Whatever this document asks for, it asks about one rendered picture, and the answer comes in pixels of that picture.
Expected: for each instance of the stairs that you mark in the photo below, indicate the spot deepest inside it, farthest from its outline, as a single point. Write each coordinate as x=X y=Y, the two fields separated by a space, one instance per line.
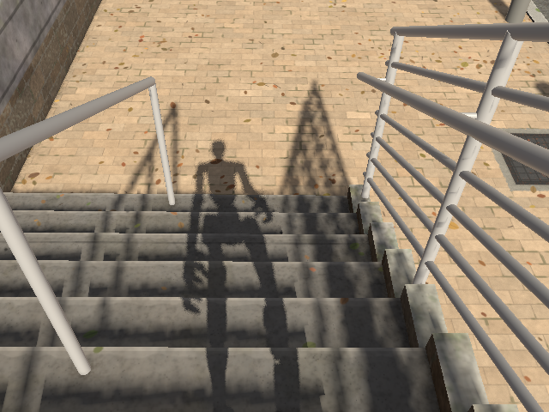
x=218 y=303

